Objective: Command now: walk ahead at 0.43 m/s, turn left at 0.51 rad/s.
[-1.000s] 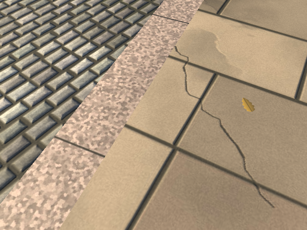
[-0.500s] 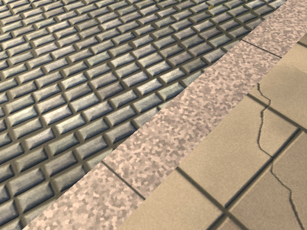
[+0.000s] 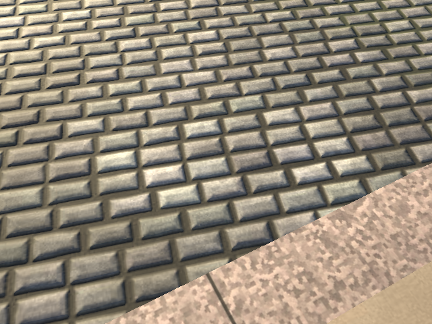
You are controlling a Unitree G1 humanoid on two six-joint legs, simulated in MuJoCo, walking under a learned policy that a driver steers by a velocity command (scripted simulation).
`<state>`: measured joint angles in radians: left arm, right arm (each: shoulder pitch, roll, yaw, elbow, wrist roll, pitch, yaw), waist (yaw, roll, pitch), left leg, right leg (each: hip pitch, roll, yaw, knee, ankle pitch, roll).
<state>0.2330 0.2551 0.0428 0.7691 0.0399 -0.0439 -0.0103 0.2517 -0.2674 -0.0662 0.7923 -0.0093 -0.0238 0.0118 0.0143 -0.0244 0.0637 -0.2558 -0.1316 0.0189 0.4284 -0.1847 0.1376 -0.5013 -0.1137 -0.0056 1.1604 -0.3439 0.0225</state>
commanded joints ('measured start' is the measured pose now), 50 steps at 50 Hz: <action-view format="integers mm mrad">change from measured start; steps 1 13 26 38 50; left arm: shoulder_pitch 95 -109 -21 47 69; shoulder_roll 79 69 74 49 28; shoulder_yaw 21 -1 -19 -12 -24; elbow -33 -75 24 126 250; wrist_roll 7 -13 -15 -33 -30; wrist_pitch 24 12 16 46 36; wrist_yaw -6 5 30 15 30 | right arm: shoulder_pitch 25 170 157 20 86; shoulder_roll -127 -109 -28 -40 -12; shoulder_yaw -27 -2 30 50 56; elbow -51 26 103 178 269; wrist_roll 7 -10 -11 -1 2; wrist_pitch -38 -19 65 7 2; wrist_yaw -3 -36 -28 -44 -52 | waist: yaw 31 -60 -52 32 0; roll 36 107 -97 107 25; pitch -74 -65 -110 -6 -7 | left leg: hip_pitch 91 271 47 -110 49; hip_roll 265 251 82 229 211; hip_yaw -246 -190 -61 -210 -156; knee -184 -28 373 -189 -141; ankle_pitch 567 883 -293 -214 0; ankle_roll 147 3 -148 -85 -71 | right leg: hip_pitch -71 -6 226 387 330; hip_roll -5 108 -77 48 30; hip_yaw -2 -37 143 83 88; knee -63 -512 -900 -812 -829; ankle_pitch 57 247 459 152 228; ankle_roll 22 -47 -220 -67 -64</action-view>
